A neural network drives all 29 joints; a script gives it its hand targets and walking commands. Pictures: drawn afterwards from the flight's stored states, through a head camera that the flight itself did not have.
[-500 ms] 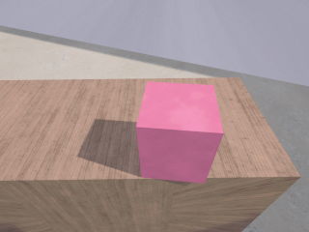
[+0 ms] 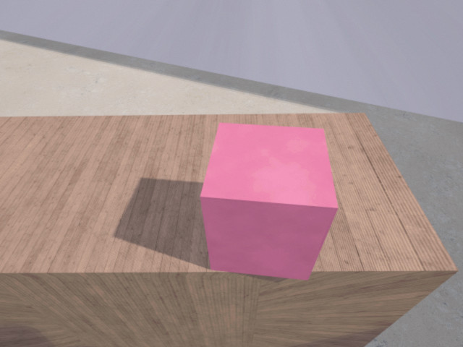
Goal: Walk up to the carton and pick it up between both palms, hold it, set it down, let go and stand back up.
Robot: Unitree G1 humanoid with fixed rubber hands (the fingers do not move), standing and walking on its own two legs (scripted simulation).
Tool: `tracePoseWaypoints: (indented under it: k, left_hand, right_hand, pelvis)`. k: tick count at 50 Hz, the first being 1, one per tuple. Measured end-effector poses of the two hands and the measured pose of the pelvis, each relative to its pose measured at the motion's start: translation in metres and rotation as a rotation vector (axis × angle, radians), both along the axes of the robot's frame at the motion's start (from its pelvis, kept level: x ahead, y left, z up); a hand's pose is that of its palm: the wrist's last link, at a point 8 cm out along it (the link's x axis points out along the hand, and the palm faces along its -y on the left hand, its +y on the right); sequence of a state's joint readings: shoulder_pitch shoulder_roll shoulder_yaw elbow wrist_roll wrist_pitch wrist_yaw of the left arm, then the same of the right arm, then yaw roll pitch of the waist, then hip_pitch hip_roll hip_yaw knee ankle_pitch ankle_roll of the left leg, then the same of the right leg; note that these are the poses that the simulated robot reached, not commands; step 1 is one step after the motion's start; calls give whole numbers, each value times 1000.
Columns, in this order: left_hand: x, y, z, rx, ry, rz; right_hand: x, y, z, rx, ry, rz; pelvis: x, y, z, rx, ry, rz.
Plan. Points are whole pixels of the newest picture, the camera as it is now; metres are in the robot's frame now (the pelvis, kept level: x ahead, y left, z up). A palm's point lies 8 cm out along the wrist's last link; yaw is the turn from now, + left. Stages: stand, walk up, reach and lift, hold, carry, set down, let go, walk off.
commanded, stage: stand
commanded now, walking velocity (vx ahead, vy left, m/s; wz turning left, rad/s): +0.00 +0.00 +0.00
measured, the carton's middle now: (264, 202) +0.42 -0.02 +0.02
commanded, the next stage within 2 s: none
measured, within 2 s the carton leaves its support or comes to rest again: neither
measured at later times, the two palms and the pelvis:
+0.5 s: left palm out of the picture +0.00 +0.19 -0.15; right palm out of the picture +0.02 -0.21 -0.15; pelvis +0.04 -0.01 +0.00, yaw +1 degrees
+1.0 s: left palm out of the picture +0.02 +0.17 -0.15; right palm out of the picture +0.07 -0.24 -0.16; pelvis +0.07 -0.03 +0.00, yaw +1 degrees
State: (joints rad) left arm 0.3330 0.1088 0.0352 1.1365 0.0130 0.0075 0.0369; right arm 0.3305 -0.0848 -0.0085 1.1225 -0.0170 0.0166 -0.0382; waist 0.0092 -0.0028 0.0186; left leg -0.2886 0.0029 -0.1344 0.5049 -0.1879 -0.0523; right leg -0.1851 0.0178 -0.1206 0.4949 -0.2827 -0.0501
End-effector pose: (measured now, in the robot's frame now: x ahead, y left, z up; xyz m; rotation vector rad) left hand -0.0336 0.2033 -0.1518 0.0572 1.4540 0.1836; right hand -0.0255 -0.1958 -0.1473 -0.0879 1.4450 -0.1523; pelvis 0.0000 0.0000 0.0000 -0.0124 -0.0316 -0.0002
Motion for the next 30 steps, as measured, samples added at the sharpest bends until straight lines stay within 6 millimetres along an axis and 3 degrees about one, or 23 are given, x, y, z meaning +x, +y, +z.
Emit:
tracePoseWaypoints:
  k: [13, 30]
  left_hand:
    - [13, -7, 2, 0, 24, 4]
    - [43, -18, 6, 26, 17, 7]
  right_hand:
    - [17, -4, -1, 3, 26, 8]
    - [60, -21, -7, -2, 11, 15]
  pelvis:
    - [17, -4, 0, 6, 4, 4]
    - [46, -16, 0, 18, 0, 13]
